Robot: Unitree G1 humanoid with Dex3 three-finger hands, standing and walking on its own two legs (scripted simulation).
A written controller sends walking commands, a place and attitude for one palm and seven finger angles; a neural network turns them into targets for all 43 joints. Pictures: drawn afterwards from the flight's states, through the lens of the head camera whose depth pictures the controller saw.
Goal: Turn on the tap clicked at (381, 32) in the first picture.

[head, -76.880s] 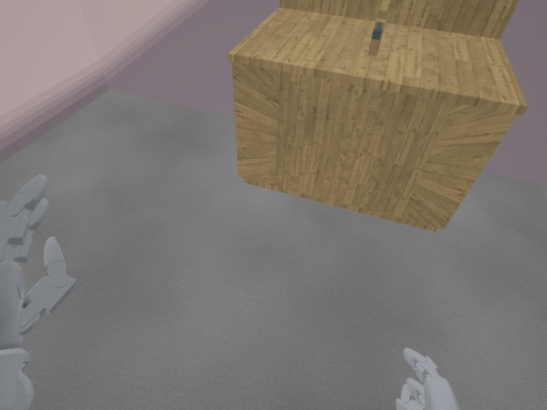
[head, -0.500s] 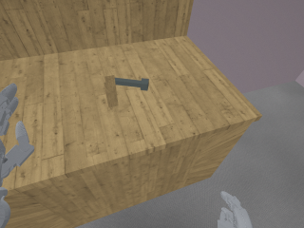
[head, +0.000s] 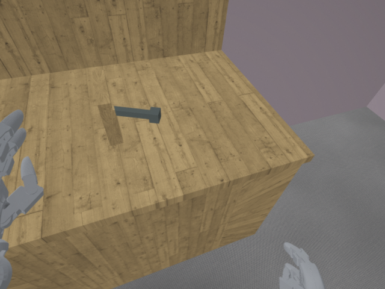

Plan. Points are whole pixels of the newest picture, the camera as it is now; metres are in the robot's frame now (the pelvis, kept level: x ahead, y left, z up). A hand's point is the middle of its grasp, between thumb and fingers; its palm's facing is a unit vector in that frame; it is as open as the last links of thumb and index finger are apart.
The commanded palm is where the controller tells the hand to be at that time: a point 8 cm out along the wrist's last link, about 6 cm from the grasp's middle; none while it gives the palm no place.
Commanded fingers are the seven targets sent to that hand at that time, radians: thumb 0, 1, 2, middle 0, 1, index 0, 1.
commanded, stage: shuffle to correct the standing spot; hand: left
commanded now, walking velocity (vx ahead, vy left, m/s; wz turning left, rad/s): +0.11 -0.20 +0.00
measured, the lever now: (154, 115) +0.49 +0.12 +0.08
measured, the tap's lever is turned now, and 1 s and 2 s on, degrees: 64 64 64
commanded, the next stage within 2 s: come to a stop and stand still in 1.96 s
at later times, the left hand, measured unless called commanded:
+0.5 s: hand (72, 175) +0.25 +0.20 +0.18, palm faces +0.40 -0.83 -0.38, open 7.4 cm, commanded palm +0.20 +0.23 +0.19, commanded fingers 0.00 0.90 0.90 -0.20 -0.30 -0.20 -0.30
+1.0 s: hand (134, 204) +0.22 +0.11 +0.15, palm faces +0.45 -0.85 -0.28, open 7.4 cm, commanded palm +0.15 +0.13 +0.19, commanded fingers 0.00 0.90 0.90 -0.20 -0.30 -0.20 -0.30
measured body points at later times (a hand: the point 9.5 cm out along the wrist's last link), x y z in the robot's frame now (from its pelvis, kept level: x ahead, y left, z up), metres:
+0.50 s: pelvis +0.02 -0.04 -0.01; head +0.04 -0.04 +0.43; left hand +0.22 +0.24 +0.20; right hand +0.21 -0.26 -0.09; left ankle +0.10 +0.09 -0.74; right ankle -0.02 -0.07 -0.70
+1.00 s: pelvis -0.01 -0.15 -0.01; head -0.01 -0.13 +0.44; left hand +0.19 +0.15 +0.17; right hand +0.16 -0.38 -0.08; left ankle +0.02 -0.02 -0.73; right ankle +0.03 -0.24 -0.70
